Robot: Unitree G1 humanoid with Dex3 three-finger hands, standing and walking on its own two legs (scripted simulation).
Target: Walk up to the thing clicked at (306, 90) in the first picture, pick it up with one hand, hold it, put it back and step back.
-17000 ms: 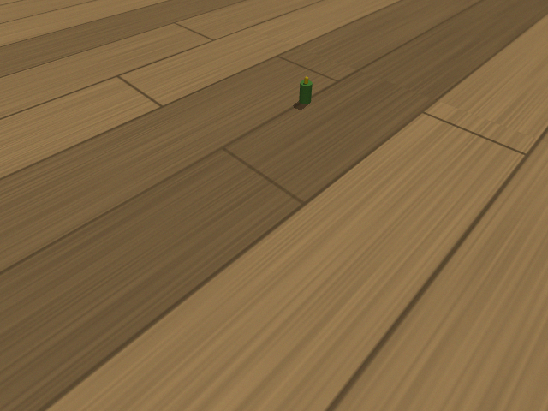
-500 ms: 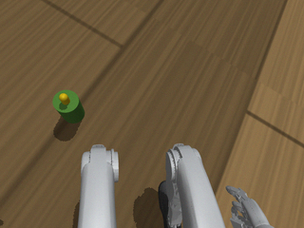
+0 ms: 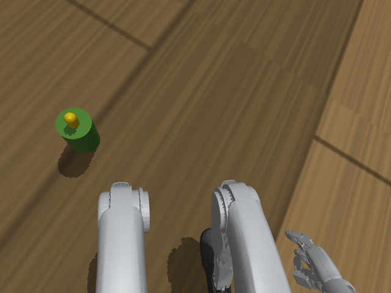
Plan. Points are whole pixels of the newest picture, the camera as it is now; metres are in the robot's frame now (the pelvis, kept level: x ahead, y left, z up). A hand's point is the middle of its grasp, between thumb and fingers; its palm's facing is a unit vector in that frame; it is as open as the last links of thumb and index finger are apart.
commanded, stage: approach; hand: left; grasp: from the side
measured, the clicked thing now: (78, 129) +0.49 +0.29 -0.27
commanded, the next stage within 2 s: close in in 0.42 s
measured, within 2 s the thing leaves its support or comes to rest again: neither
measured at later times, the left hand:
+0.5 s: hand (20, 140) +0.43 +0.38 -0.19, palm faces +0.27 -0.96 +0.01, open 17.6 cm
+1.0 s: hand (59, 143) +0.44 +0.31 -0.24, palm faces +0.32 -0.95 -0.02, open 17.6 cm
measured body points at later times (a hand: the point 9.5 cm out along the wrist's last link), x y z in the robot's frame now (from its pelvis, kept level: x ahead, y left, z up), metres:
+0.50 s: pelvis +0.00 +0.02 -0.06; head +0.25 +0.16 +0.28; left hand +0.41 +0.43 -0.19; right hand +0.15 -0.25 -0.11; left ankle +0.08 +0.13 -0.32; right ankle +0.10 -0.12 -0.32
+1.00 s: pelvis -0.02 +0.03 -0.08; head +0.23 +0.18 +0.26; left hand +0.42 +0.36 -0.23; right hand +0.12 -0.24 -0.11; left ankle +0.08 +0.13 -0.32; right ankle +0.10 -0.12 -0.32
